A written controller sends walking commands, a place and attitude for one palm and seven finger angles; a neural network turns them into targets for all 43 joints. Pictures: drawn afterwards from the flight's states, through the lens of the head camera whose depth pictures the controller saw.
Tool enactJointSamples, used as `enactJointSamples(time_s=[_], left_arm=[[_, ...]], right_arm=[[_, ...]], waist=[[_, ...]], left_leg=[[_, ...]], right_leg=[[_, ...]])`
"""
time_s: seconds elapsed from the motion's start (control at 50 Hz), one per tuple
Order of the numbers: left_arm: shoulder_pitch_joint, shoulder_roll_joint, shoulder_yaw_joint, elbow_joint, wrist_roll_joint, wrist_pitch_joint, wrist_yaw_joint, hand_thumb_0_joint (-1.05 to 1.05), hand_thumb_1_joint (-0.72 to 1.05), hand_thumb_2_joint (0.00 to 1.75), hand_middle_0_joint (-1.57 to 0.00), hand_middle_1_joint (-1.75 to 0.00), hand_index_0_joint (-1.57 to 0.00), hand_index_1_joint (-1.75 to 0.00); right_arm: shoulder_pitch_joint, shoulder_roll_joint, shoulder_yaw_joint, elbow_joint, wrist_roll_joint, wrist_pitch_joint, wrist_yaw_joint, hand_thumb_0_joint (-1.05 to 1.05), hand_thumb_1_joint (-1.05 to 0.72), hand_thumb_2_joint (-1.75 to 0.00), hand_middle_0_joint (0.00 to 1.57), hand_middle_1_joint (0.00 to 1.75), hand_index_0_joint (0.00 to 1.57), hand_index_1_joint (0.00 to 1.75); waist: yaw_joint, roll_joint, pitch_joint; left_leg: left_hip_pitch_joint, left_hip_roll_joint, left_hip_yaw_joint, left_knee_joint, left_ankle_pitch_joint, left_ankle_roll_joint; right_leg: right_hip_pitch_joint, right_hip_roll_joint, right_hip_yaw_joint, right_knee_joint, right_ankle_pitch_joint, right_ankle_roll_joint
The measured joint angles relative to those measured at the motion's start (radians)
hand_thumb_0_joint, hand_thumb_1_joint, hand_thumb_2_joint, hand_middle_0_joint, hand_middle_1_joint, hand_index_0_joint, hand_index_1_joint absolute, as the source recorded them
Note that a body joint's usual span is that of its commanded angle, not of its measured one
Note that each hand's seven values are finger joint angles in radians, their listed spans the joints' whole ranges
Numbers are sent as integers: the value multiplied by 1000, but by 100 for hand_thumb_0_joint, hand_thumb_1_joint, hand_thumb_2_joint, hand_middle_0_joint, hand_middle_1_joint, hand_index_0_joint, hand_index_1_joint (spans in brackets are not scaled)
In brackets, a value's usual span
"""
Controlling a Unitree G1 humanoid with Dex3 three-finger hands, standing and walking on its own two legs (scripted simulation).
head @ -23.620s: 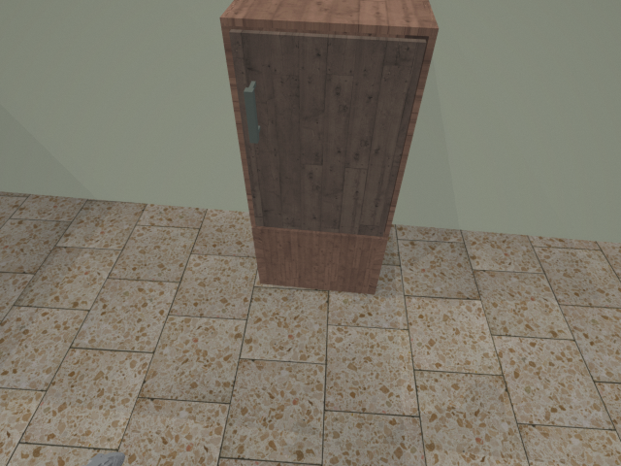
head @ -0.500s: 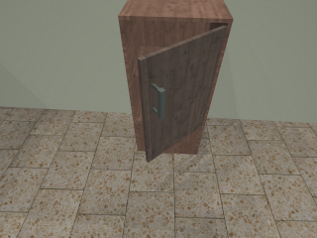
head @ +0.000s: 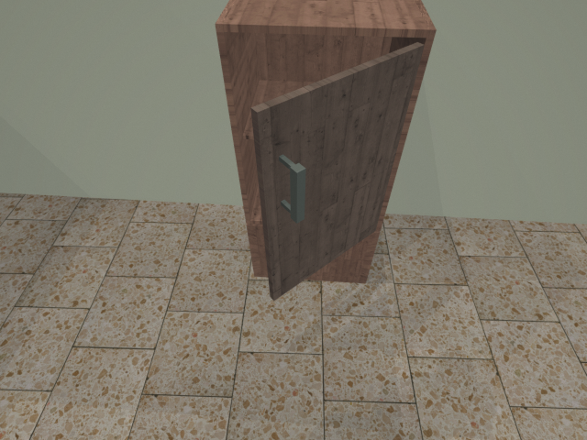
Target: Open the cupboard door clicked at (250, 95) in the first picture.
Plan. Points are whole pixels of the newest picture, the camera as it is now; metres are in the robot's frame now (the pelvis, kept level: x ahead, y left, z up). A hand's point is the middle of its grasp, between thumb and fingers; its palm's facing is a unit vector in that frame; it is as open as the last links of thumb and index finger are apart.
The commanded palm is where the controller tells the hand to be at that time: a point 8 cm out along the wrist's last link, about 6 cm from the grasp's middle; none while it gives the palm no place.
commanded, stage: look to check the result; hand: left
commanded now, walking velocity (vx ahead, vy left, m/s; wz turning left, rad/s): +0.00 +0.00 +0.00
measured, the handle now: (291, 189) +0.55 +0.04 +0.01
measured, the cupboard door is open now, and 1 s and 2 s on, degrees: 43 43 43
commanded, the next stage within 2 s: walk to a spot facing it in 0.20 s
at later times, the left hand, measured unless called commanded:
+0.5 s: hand out of the picture +0.00 +0.15 -0.18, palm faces +0.03 -0.98 -0.18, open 7.4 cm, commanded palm none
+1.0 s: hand out of the picture +0.14 +0.18 -0.16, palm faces -0.22 -0.94 -0.24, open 7.4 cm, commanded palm none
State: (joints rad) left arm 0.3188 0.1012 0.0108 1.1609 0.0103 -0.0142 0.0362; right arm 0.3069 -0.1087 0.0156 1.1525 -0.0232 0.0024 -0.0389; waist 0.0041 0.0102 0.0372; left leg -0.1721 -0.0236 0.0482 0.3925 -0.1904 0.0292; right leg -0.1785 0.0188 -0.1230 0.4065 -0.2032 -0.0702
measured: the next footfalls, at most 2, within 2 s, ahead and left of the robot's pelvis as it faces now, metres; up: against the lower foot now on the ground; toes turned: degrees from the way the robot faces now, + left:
right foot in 1.10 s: +0.00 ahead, -0.16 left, +0.00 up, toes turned -24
left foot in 1.50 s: +0.12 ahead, +0.05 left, +0.00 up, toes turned -34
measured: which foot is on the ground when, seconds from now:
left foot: down 0.00-1.00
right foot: down 0.00-0.72, up 0.74-1.00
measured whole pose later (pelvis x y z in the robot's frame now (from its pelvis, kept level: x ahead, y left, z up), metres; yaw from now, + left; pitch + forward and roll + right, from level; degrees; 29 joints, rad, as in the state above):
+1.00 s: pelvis +0.00 +0.00 +0.00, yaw -17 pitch +0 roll +0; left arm 0.13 0.23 0.11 0.95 0.03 0.07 -0.03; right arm 0.21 -0.17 -0.04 0.97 -0.04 0.01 -0.04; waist 0.01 0.01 0.11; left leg -0.19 0.12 0.27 0.49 -0.28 0.00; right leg -0.44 -0.06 -0.02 0.88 -0.39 0.04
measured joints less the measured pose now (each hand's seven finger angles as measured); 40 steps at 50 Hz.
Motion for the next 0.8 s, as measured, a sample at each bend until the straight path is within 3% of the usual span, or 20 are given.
enactJointSamples(time_s=[0.4,0.64,0.7,0.74,0.8], left_arm=[[-19,3,1,-12,0,-2,-1,0,91,90,-20,-30,-20,-30],[-43,34,67,-64,14,48,-17,0,91,90,-20,-30,-20,-30],[-61,59,81,-80,12,53,-19,0,91,90,-20,-30,-20,-30],[-72,71,85,-94,10,62,-26,0,91,90,-20,-30,-20,-30],[-107,83,91,-120,17,76,-41,0,91,90,-20,-30,-20,-30]], right_arm=[[-9,-4,-1,11,1,0,-4,0,-91,-90,19,30,20,30],[-51,-31,-50,-57,5,38,-11,0,-91,-90,19,30,20,30],[-64,-34,-56,-75,7,30,-15,0,-91,-90,19,30,20,30],[-62,-40,-58,-97,1,17,-19,0,-91,-90,19,30,20,30],[-60,-54,-54,-125,-8,1,-28,0,-91,-90,20,30,20,30]], waist=[[2,2,6],[4,1,34],[9,-33,41],[10,-45,34],[5,-26,39]], left_leg=[[21,14,5,-7,-13,-14],[-91,79,33,215,-172,-29],[-77,71,63,190,-117,-18],[-68,66,92,170,-119,-2],[-47,76,120,130,-107,10]], right_leg=[[19,15,6,-10,-9,-11],[-67,76,52,86,-37,-27],[-86,69,84,117,-44,-17],[-128,62,108,202,-107,8],[-235,45,120,506,-232,45]])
